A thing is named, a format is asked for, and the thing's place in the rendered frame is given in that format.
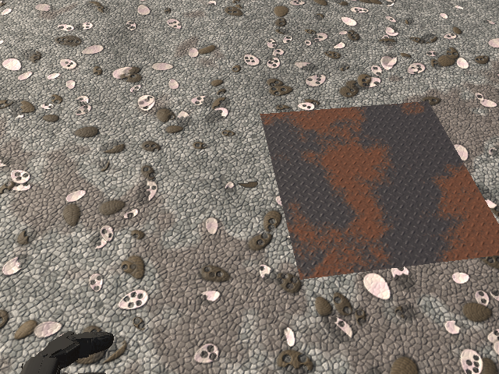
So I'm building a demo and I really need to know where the left robot hand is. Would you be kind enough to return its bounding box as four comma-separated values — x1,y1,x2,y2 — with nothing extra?
20,331,114,374

